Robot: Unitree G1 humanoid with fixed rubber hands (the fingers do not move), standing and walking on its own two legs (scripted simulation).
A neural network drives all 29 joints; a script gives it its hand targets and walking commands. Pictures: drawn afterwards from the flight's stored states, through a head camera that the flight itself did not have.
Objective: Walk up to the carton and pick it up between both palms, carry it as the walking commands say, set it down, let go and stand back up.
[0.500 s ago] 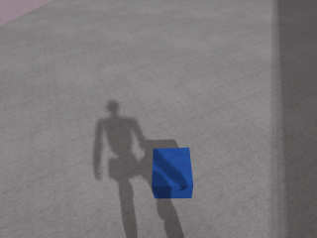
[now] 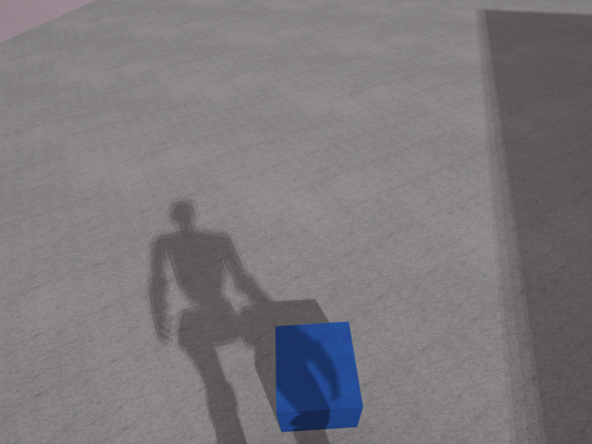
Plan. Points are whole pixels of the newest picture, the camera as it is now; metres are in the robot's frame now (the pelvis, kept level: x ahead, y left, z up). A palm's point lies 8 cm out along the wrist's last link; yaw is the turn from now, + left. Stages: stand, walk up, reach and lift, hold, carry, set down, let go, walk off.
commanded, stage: walk up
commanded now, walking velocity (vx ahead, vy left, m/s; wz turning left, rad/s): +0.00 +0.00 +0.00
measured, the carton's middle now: (315, 375) +0.49 -0.04 -0.67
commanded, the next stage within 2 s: none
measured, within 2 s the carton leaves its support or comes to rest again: neither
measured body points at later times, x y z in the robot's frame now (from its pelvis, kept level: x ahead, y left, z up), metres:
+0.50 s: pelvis +0.05 +0.01 +0.00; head +0.06 +0.01 +0.45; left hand +0.11 +0.25 -0.14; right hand +0.09 -0.24 -0.15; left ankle +0.01 +0.10 -0.73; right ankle +0.03 -0.11 -0.73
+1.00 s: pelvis +0.06 +0.04 +0.00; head +0.06 +0.04 +0.45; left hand +0.09 +0.29 -0.15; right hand +0.07 -0.20 -0.16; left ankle +0.01 +0.10 -0.73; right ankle +0.03 -0.11 -0.73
